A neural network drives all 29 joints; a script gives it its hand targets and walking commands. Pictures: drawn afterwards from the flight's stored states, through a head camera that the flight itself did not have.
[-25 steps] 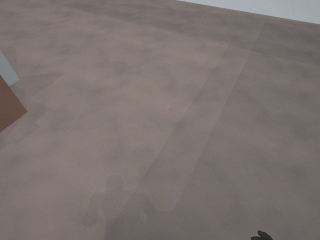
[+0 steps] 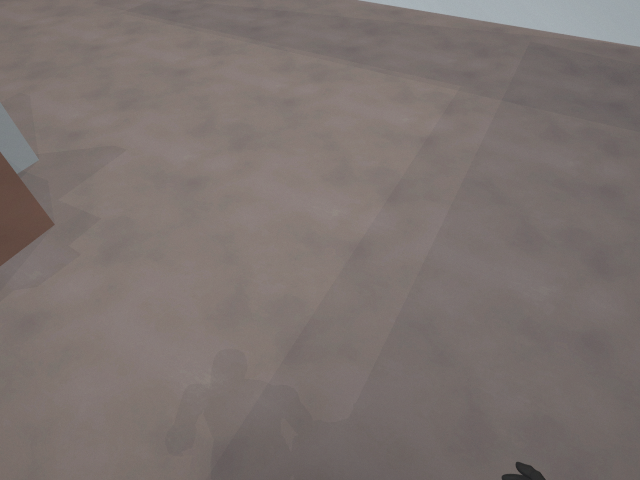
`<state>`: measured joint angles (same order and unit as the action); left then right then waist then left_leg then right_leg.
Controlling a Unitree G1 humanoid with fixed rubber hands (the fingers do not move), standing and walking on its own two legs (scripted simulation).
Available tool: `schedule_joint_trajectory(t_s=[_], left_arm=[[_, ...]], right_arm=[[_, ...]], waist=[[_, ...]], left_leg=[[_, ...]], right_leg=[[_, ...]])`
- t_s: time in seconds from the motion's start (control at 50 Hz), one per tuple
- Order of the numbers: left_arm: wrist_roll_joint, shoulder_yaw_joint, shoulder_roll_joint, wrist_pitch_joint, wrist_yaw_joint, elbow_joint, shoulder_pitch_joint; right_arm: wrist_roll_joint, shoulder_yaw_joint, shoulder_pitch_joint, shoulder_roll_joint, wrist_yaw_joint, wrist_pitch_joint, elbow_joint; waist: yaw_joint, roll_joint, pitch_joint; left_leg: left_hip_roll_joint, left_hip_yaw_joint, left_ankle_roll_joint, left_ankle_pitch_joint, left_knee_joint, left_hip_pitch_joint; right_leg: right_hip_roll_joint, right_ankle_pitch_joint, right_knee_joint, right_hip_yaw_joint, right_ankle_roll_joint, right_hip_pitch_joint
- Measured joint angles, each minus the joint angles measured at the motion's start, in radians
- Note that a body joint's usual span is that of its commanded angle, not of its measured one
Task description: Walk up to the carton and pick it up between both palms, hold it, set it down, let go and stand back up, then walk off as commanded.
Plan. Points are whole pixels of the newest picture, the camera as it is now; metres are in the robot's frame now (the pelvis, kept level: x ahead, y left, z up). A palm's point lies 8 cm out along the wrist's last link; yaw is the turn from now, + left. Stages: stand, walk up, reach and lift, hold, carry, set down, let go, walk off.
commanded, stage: stand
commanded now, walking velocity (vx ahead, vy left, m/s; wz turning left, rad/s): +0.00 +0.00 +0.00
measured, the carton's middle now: out of the picture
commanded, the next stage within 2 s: walk up in 0.70 s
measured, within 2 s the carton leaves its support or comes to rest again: neither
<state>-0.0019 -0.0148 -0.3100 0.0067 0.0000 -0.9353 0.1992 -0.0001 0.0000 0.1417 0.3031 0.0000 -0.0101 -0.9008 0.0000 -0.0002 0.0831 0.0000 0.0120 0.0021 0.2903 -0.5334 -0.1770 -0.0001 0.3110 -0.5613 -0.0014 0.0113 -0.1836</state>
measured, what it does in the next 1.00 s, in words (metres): stands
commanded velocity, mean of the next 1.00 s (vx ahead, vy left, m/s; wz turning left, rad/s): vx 0.00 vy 0.00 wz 0.00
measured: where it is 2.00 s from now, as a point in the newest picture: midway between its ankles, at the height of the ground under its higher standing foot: outside the picture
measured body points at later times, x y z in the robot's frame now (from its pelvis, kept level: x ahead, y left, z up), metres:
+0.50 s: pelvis +0.00 +0.00 +0.00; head +0.01 +0.00 +0.45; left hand +0.08 +0.29 -0.12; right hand +0.12 -0.27 -0.12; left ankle +0.00 +0.13 -0.73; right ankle +0.00 -0.11 -0.73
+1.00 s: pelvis +0.01 +0.00 +0.00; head +0.02 +0.01 +0.45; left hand +0.07 +0.31 -0.12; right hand +0.12 -0.27 -0.13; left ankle +0.00 +0.12 -0.72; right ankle +0.00 -0.11 -0.73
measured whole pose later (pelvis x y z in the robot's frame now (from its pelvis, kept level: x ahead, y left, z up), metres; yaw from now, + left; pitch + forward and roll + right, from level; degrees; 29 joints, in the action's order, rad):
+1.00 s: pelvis +0.01 +0.00 +0.00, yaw +6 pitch -3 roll -1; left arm 0.00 -0.06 -0.34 0.06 0.00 -0.93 0.17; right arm 0.00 0.00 0.19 0.33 0.06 0.04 -0.92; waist 0.00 0.00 0.09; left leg 0.00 0.05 0.00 0.36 -0.72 -0.30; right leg 0.01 0.32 -0.53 0.10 0.01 -0.16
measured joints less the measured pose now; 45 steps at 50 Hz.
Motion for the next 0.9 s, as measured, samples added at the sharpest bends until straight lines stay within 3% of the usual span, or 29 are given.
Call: schedule_joint_trajectory(t_s=[0.9], left_arm=[[0.0, 0.003, 0.0, -0.002, 0.0, -0.005, 0.0]], right_arm=[[0.0, 0.0, -0.004, 0.0, 0.0, 0.0, -0.014]], waist=[[0.0, 0.0, 0.002]], left_leg=[[0.0, -0.001, 0.001, -0.007, 0.026, 0.021]], right_leg=[[0.0, -0.012, 0.035, -0.002, 0.0, 0.025]])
